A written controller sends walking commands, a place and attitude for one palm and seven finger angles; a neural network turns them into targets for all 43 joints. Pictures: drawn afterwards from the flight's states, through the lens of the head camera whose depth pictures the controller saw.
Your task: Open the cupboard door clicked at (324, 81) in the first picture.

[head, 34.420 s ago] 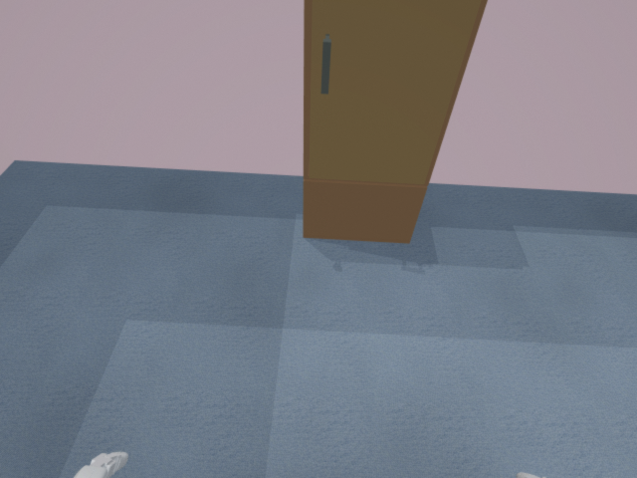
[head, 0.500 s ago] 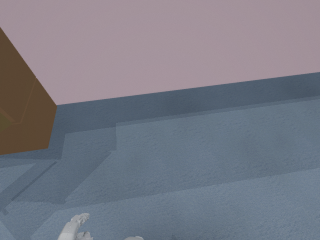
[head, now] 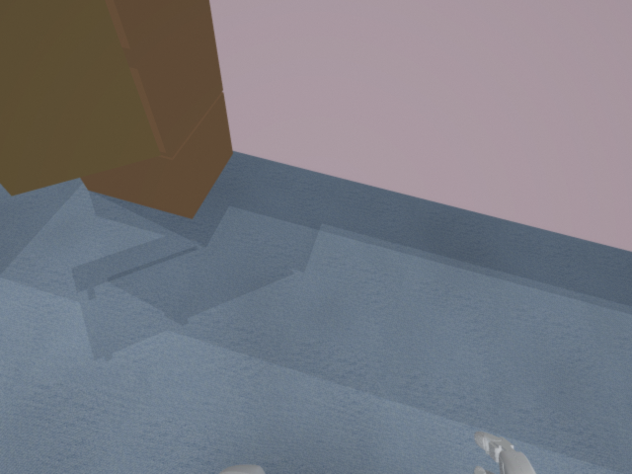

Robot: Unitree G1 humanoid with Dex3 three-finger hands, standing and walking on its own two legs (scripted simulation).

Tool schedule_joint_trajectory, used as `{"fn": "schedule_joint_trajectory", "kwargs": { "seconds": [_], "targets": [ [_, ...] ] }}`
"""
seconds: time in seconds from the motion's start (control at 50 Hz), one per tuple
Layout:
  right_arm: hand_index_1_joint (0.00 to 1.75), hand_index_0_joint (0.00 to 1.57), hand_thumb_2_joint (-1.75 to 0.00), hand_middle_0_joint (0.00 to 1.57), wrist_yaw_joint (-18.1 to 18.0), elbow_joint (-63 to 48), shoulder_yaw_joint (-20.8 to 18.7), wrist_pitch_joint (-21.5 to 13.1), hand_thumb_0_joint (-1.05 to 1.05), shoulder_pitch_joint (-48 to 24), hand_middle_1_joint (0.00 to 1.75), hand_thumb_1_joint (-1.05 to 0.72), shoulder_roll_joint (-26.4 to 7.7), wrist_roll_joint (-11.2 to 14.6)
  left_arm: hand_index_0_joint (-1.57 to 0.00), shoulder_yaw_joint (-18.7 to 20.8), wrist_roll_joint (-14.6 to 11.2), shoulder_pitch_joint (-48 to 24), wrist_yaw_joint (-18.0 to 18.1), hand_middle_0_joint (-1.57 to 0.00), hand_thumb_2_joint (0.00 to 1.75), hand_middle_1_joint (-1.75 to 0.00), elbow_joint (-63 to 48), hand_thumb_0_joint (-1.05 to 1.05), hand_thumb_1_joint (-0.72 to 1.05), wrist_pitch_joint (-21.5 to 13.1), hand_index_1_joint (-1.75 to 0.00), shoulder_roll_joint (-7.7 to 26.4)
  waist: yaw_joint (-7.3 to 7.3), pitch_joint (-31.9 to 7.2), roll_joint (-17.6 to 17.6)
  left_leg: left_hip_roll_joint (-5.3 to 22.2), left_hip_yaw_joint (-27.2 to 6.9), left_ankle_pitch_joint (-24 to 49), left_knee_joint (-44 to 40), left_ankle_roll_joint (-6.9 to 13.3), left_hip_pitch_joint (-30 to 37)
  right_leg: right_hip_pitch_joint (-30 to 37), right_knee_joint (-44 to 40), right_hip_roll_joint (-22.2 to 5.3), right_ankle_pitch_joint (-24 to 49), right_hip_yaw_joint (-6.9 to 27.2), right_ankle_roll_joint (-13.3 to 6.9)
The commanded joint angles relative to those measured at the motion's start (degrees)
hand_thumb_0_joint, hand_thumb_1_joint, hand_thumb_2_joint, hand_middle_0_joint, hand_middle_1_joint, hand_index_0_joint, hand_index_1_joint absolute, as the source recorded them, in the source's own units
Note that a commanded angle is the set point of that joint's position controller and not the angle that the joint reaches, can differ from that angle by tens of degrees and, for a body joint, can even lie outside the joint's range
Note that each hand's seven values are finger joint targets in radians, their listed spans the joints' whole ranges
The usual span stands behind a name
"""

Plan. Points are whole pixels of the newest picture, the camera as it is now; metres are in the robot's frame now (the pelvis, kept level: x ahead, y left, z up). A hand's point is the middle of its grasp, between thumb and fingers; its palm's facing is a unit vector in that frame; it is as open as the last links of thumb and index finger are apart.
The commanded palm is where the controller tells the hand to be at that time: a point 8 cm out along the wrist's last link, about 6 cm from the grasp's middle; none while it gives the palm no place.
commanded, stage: turn to face it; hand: left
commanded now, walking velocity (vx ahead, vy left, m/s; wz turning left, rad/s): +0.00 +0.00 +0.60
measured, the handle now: out of the picture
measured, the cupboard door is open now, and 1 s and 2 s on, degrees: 43 43 43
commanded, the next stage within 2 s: take the last steps up to it in 0.82 s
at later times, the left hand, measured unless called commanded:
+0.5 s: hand out of the picture +0.11 +0.20 -0.13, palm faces +0.22 -0.94 -0.25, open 7.4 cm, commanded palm none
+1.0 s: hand out of the picture -0.10 +0.16 -0.18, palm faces +0.55 -0.81 -0.22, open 7.3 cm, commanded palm none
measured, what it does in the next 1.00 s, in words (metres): steps on the spot, turning left: right foot, then left foot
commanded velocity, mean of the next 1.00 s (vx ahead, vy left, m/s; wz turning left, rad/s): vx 0.03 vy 0.01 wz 0.45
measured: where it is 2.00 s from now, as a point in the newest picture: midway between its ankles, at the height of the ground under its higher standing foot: (249, 469)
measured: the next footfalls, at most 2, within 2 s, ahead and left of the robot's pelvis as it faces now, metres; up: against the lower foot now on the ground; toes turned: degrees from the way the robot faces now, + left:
right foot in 0.52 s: +0.06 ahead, -0.14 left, +0.00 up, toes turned +15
left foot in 0.96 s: -0.01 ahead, +0.09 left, +0.00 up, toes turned +33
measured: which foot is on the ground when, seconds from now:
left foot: down 0.00-0.52, up 0.54-0.94, down 0.96-1.00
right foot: up 0.00-0.50, down 0.52-0.96, up 0.98-1.00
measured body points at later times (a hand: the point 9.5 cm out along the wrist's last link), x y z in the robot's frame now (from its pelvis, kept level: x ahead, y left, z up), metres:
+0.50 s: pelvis +0.01 -0.02 +0.01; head +0.07 -0.01 +0.46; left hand +0.09 +0.25 -0.11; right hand +0.09 -0.26 -0.14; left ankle +0.00 +0.09 -0.72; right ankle +0.02 -0.15 -0.71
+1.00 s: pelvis +0.01 -0.01 +0.00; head +0.04 +0.04 +0.45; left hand -0.13 +0.21 -0.16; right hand +0.25 -0.16 -0.12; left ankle -0.04 +0.07 -0.72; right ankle +0.02 -0.15 -0.70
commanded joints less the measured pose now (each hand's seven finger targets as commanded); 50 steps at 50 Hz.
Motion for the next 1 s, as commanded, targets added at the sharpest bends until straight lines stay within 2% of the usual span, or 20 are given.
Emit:
{"fn": "schedule_joint_trajectory", "kwargs": {
  "seconds": [0.0, 0.02, 0.06, 0.1, 0.34, 0.44, 0.46, 0.48, 0.5, 0.52, 0.54, 0.56, 0.62, 0.8, 0.86, 0.9, 0.92, 0.94, 0.96, 0.98],
  "targets": [
    [0.30, 0.20, -0.90, 0.20, -1.8, 0.0, -3.5, -0.8, 0.00, 14.0, 0.30, -0.90, -15.5, -0.4, -0.20, 0.8, -0.1, -8.9, 0.6, -0.20, 0.90, -0.30, -9.6, 0.00, 0.90, -0.2, -0.30, 5.6, -7.23, -12.3, 12.6, 23.7, -26.0, 41.7, -13.5, 12.6, 19.2, -21.5, 24.2, 1.8, -9.0, 15.3, 2.1],
    [0.30, 0.20, -0.90, 0.20, -2.4, -1.1, -3.3, -1.1, 0.00, 11.1, 0.30, -0.90, -14.0, -0.5, -0.20, 1.1, -0.1, -9.2, 0.7, -0.20, 0.90, -0.30, -8.4, 0.00, 0.90, 0.0, -0.30, 5.1, -6.17, -10.7, 15.4, 20.3, -24.6, 38.9, -13.8, 11.1, 16.1, -21.3, 25.0, 2.0, -5.5, 16.1, 2.6],
    [0.30, 0.20, -0.90, 0.20, -2.6, -2.6, -2.2, -1.5, 0.00, 6.0, 0.30, -0.90, -11.6, -0.5, -0.20, 1.3, 0.0, -6.7, 0.1, -0.20, 0.90, -0.30, -6.3, 0.00, 0.90, 0.3, -0.30, 5.6, -3.01, -8.0, 12.7, 15.8, -19.4, 31.9, -15.6, 8.2, 10.4, -19.0, 25.9, 2.6, 2.0, 17.6, 3.0],
    [0.30, 0.20, -0.90, 0.20, -2.6, -2.6, -1.9, -1.9, 0.00, 5.6, 0.30, -0.90, -11.0, -0.3, -0.20, 1.4, 0.1, -5.0, -0.1, -0.20, 0.90, -0.30, -5.4, 0.00, 0.90, 0.4, -0.30, 5.3, -1.71, -7.8, 9.9, 13.3, -17.6, 31.2, -16.3, 6.9, 10.1, -18.0, 25.2, 3.6, 5.6, 17.3, 3.4],
    [0.30, 0.20, -0.90, 0.20, -2.3, -0.7, -3.0, -1.6, 0.00, 11.0, 0.30, -0.90, -11.1, -0.8, -0.20, 0.8, -0.6, -12.4, 0.4, -0.20, 0.90, -0.30, -8.8, 0.00, 0.90, -0.1, -0.30, 3.9, -3.59, -8.9, 12.5, 11.6, -26.8, 27.4, -14.5, 8.5, 9.8, -12.8, 7.5, 7.7, 2.6, 17.7, 3.5],
    [0.30, 0.20, -0.90, 0.20, -2.3, -1.5, -3.5, -0.9, 0.00, 8.6, 0.30, -0.90, -10.6, -0.6, -0.20, 0.9, -1.2, -7.4, 1.0, -0.20, 0.90, -0.30, -7.9, 0.00, 0.90, -0.9, -0.30, 4.0, -1.20, -11.4, 13.6, 8.8, -29.6, 29.1, -10.1, 6.3, 3.6, 2.3, -10.9, 10.8, 8.3, 16.9, 1.8],
    [0.30, 0.20, -0.90, 0.20, -2.2, -1.7, -3.4, -1.0, 0.00, 8.0, 0.30, -0.90, -9.6, -0.1, -0.20, 1.1, -1.1, -5.1, 1.2, -0.20, 0.90, -0.30, -7.4, 0.00, 0.90, -1.5, -0.30, 5.1, 0.24, -12.1, 10.1, 7.0, -28.6, 24.9, -7.4, 4.3, -0.9, 9.9, -19.5, 9.5, 14.6, 17.6, 1.6],
    [0.30, 0.20, -0.90, 0.20, -1.8, -2.0, -3.1, -1.1, 0.00, 8.9, 0.30, -0.90, -6.8, 0.5, -0.20, 1.8, -0.6, -3.0, 1.6, -0.20, 0.90, -0.30, -6.7, 0.00, 0.90, -2.0, -0.30, 8.4, 0.99, -14.0, 1.4, 2.8, -23.9, 10.3, -1.1, 0.7, -10.7, 21.1, -25.4, 0.1, 17.3, 25.5, -0.5],
    [0.30, 0.20, -0.90, 0.20, -1.8, -3.2, -2.7, -1.2, 0.00, 8.5, 0.30, -0.90, -4.2, 0.6, -0.20, 2.4, 0.1, -2.5, 1.9, -0.20, 0.90, -0.30, -6.8, 0.00, 0.90, -2.2, -0.30, 12.3, 1.66, -12.9, -13.7, -5.5, -11.1, -14.6, 13.0, -4.0, -19.5, 23.5, -25.3, -15.3, 28.3, 38.6, -7.4],
    [0.30, 0.20, -0.90, 0.20, -1.7, -2.8, -3.3, -0.8, 0.00, 8.5, 0.30, -0.90, -7.0, -0.1, -0.20, 1.7, -0.1, -2.5, 2.0, -0.20, 0.90, -0.30, -6.8, 0.00, 0.90, -2.1, -0.30, 11.7, 0.99, -11.7, -8.9, -3.3, -11.4, -17.7, 25.3, -3.7, -16.6, 13.9, -24.8, -18.7, 34.2, 36.8, -11.4],
    [0.30, 0.20, -0.90, 0.20, -1.3, -1.3, -3.4, -0.1, 0.00, 9.7, 0.30, -0.90, -6.5, -0.5, -0.20, 0.9, -0.3, -6.1, 2.0, -0.20, 0.90, -0.30, -7.3, 0.00, 0.90, -2.4, -0.30, 8.0, -1.59, -8.8, -5.9, -1.8, -12.4, -12.8, 31.6, -4.0, -17.0, 11.3, -24.2, -13.4, 36.5, 30.3, -10.8],
    [0.30, 0.20, -0.90, 0.20, -1.1, -0.2, -3.5, 0.7, 0.00, 10.4, 0.30, -0.90, -5.8, -0.3, -0.20, 0.7, -0.5, -8.4, 2.1, -0.20, 0.90, -0.30, -7.8, 0.00, 0.90, -2.2, -0.30, 6.8, -2.89, -8.0, -7.9, -0.8, -11.4, -10.4, 34.3, -4.6, -16.6, 9.6, -23.8, -10.8, 37.2, 27.6, -9.3],
    [0.30, 0.20, -0.90, 0.20, -0.4, 0.7, -2.7, 1.2, 0.00, 9.7, 0.30, -0.90, -4.8, -0.2, -0.20, 0.0, -0.7, -8.1, 1.6, -0.20, 0.90, -0.30, -7.8, 0.00, 0.90, -2.5, -0.30, 5.0, -3.35, -5.9, -8.0, 0.6, -8.4, -3.0, 35.8, -5.6, -16.5, 8.9, -22.9, -5.7, 41.4, 17.3, -6.7],
    [0.30, 0.20, -0.90, 0.20, -0.6, -0.3, -0.6, 0.3, 0.00, 0.9, 0.30, -0.90, -2.0, 0.1, -0.20, 1.4, 0.5, 1.9, 1.4, -0.20, 0.90, -0.30, -3.4, 0.00, 0.90, -2.7, -0.30, 7.6, 1.27, -6.2, -7.2, 0.5, -2.5, -7.9, 11.8, -4.8, -9.9, 14.4, -18.5, -8.5, 51.5, 15.2, -8.9],
    [0.30, 0.20, -0.90, 0.20, -0.8, 0.0, -0.4, -0.3, 0.00, 2.0, 0.30, -0.90, -2.1, 0.3, -0.20, 1.5, 0.7, 1.9, 1.2, -0.20, 0.90, -0.30, -2.0, 0.00, 0.90, -2.6, -0.30, 8.4, 0.29, -7.0, -9.1, -0.7, -1.1, -5.3, 2.7, -3.7, -3.3, 12.4, -15.6, -8.4, 51.3, 14.7, -7.9],
    [0.30, 0.20, -0.90, 0.20, -1.0, 1.7, -0.6, -1.1, 0.00, 7.2, 0.30, -0.90, -3.9, 0.0, -0.20, 1.5, -0.2, -0.6, 1.1, -0.20, 0.90, -0.30, -2.0, 0.00, 0.90, -2.4, -0.30, 8.4, -3.28, -8.7, -6.2, -0.5, -1.3, 7.6, -10.0, -2.5, 8.4, 6.4, -9.4, -6.2, 44.5, 11.5, -4.6],
    [0.30, 0.20, -0.90, 0.20, -1.2, 2.3, -1.4, -1.8, 0.00, 10.4, 0.30, -0.90, -8.4, -0.5, -0.20, 1.2, -0.8, -0.5, 0.7, -0.20, 0.90, -0.30, -2.8, 0.00, 0.90, -2.2, -0.30, 6.2, -4.74, -12.4, 4.9, 7.2, -9.3, 19.7, -12.6, 0.4, 18.1, -1.6, -0.7, -2.5, 29.3, 8.4, -1.5],
    [0.30, 0.20, -0.90, 0.20, -1.6, 2.7, -2.8, -1.9, 0.00, 13.8, 0.30, -0.90, -13.9, -1.0, -0.20, 0.0, -1.1, -1.9, 0.4, -0.20, 0.90, -0.30, -4.5, 0.00, 0.90, -1.9, -0.30, 2.3, -6.32, -13.1, 20.8, 20.8, -27.0, 35.9, -14.4, 8.5, 22.0, -13.6, 11.3, 4.6, -8.4, 7.9, 1.6],
    [0.30, 0.20, -0.90, 0.20, -1.9, 3.2, -2.6, -1.2, 0.00, 15.2, 0.30, -0.90, -14.4, -0.8, -0.20, -0.1, -0.4, -4.9, 0.7, -0.20, 0.90, -0.30, -5.5, 0.00, 0.90, -1.0, -0.30, 3.1, -6.68, -12.2, 17.4, 22.7, -25.7, 30.9, -15.0, 11.7, 18.6, -14.8, 17.6, 4.5, -12.5, 13.6, 0.5],
    [0.30, 0.20, -0.90, 0.20, -2.4, 3.0, -1.8, -1.5, 0.00, 13.5, 0.30, -0.90, -12.4, -1.0, -0.20, 0.2, 0.0, -6.6, 0.5, -0.20, 0.90, -0.30, -5.1, 0.00, 0.90, -0.8, -0.30, 3.6, -6.27, -9.4, 16.7, 20.6, -24.4, 19.1, -17.7, 12.0, 15.4, -17.0, 20.5, 4.4, -10.5, 14.7, 0.1]
  ]
}}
